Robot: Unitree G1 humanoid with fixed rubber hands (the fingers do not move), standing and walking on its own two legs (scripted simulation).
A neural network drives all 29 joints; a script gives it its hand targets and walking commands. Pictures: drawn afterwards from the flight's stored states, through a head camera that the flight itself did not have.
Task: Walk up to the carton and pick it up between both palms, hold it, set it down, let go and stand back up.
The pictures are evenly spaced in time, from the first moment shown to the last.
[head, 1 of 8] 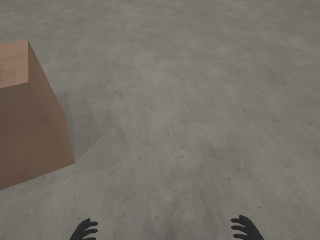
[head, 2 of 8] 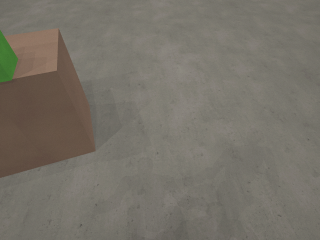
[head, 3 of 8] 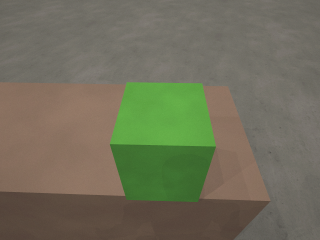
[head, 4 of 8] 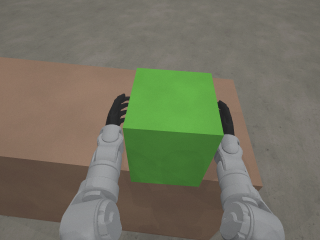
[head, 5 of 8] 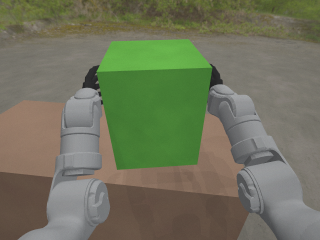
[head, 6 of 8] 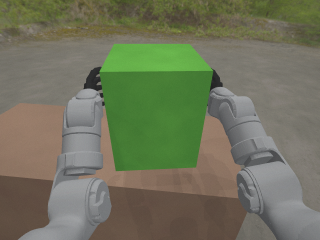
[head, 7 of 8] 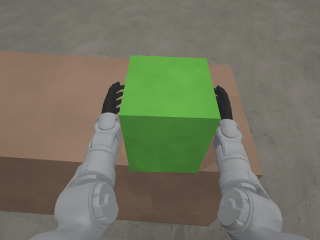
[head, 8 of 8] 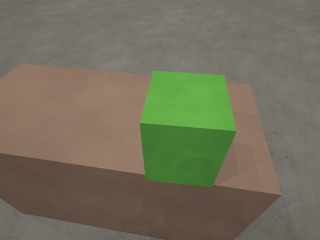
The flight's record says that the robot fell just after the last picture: no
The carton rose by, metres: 0.21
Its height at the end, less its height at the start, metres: +0.00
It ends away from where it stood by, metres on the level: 0.00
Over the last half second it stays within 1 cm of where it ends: yes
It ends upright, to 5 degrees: yes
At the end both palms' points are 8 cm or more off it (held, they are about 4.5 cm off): yes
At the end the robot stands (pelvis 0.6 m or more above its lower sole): yes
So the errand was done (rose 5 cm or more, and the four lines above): yes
